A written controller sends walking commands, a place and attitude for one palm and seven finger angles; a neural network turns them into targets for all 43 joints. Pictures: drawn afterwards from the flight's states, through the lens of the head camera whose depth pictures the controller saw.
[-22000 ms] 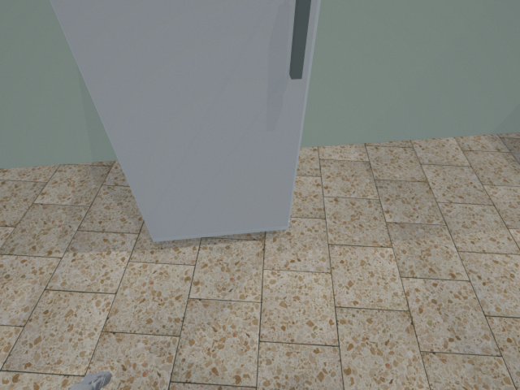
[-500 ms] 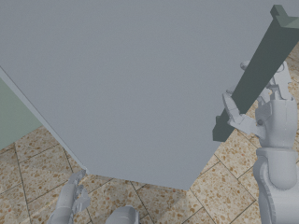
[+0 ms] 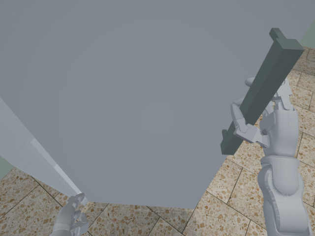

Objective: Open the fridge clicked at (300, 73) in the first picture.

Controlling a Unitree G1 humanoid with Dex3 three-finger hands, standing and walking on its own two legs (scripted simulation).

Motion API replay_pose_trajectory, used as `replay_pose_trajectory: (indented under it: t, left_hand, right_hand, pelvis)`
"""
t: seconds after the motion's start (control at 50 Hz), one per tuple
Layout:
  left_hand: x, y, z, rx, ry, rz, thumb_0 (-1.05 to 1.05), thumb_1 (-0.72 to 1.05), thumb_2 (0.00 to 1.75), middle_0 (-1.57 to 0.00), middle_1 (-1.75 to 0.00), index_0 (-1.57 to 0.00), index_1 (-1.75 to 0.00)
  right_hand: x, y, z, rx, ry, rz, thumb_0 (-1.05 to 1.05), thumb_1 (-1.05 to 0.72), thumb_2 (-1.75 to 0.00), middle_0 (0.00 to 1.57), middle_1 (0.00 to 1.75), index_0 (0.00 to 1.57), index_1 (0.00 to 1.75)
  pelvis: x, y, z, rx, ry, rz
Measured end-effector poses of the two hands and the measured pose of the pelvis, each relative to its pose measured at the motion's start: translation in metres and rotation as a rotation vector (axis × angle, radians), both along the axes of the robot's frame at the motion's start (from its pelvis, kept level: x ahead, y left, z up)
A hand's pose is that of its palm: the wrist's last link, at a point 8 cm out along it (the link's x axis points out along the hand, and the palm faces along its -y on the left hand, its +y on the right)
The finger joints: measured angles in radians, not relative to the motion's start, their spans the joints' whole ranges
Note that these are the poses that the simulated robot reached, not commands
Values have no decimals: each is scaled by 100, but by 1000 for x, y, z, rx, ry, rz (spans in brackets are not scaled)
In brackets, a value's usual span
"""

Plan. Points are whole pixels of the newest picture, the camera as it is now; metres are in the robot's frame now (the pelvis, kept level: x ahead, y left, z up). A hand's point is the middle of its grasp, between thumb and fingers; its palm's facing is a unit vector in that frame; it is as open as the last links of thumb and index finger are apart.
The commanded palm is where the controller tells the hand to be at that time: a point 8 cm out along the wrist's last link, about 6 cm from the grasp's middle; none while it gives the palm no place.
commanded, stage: stop walking and hold the door back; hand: right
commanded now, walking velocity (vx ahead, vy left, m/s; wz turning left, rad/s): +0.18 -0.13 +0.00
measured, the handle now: (246, 104) +0.34 -0.15 +0.21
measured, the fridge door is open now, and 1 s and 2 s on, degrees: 69 62 64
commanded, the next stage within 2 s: loosen the grip on the handle in 1.04 s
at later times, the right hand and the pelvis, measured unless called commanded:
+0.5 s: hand (235, 94) +0.36 -0.14 +0.20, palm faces +0.17 +0.97 -0.20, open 6.4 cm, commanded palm +0.33 -0.21 +0.18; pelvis -0.08 +0.02 -0.01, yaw -4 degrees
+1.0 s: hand (235, 100) +0.35 -0.14 +0.20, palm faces +0.03 +0.99 -0.11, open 6.7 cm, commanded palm +0.34 -0.20 +0.18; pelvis -0.05 -0.03 -0.01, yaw +1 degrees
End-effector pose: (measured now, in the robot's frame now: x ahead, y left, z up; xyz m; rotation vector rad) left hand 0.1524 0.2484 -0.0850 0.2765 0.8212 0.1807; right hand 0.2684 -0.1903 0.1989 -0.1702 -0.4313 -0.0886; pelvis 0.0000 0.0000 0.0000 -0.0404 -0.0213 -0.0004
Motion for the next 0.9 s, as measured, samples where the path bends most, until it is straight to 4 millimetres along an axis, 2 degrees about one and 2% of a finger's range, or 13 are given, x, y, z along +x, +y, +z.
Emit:
replay_pose_trajectory:
  t: [0.08,0.18,0.26,0.34,0.4,0.46,0.56,0.64,0.7,0.76,0.82,0.9]
  left_hand:
    - [-4,0,12,44,-17,-72,1,90,90,-20,-30,-20,-30]
    - [-16,-16,18,7,-83,-99,1,90,90,-19,-30,-20,-30]
    - [-39,-34,6,-75,-41,-114,1,90,90,-20,-30,-20,-30]
    - [-67,-41,-20,-127,46,-136,1,90,90,-20,-30,-20,-30]
    - [-87,-32,-45,-144,94,-109,1,90,90,-20,-30,-21,-30]
    - [-110,-12,-55,-134,139,-29,1,90,90,-20,-30,-21,-30]
    - [-151,24,-48,-56,198,82,1,90,90,-20,-30,-21,-30]
    - [-171,44,-34,20,205,161,1,90,90,-20,-30,-20,-30]
    - [-174,48,-26,70,181,208,1,90,90,-20,-30,-20,-30]
    - [-167,37,-20,61,159,249,1,90,90,-19,-30,-20,-30]
    - [-147,15,-19,18,129,218,1,90,90,-19,-30,-20,-30]
    - [-110,-19,-24,-57,95,138,1,90,90,-19,-30,-20,-30]
  right_hand:
    - [-2,0,1,7,-3,-8,-11,-45,-82,48,141,23,131]
    - [6,0,4,-10,42,-5,-10,-46,-81,47,141,23,132]
    - [20,0,11,-51,140,-23,-9,-49,-81,46,140,27,135]
    - [35,1,13,-44,213,-59,-7,-53,-82,46,140,30,138]
    - [47,3,12,-28,217,-87,-7,-55,-82,46,140,31,139]
    - [57,4,12,-15,233,-97,-7,-58,-82,46,140,31,139]
    - [75,3,12,-11,250,-76,-8,-59,-80,46,140,34,139]
    - [86,1,9,3,218,-38,-8,-59,-80,46,140,33,138]
    - [90,1,5,26,163,7,-8,-60,-80,46,140,31,138]
    - [89,0,1,45,114,53,-9,-61,-81,46,140,28,137]
    - [83,0,-2,54,75,77,-9,-61,-81,46,140,25,137]
    - [73,-1,-4,49,43,84,-11,-61,-80,46,140,24,137]
  pelvis:
    - [-21,1,-1,4,8,-28]
    - [-52,0,-3,38,-21,-63]
    - [-66,6,2,70,-28,-102]
    - [-74,18,-4,67,-29,-96]
    - [-79,27,-18,46,-28,-83]
    - [-83,25,-15,35,-40,-70]
    - [-81,17,-5,-5,-37,-56]
    - [-74,5,-3,-12,-33,-35]
    - [-66,-9,-9,21,-31,-20]
    - [-61,-17,-11,22,-27,2]
    - [-53,-20,-11,33,-5,24]
    - [-49,-22,-10,54,5,21]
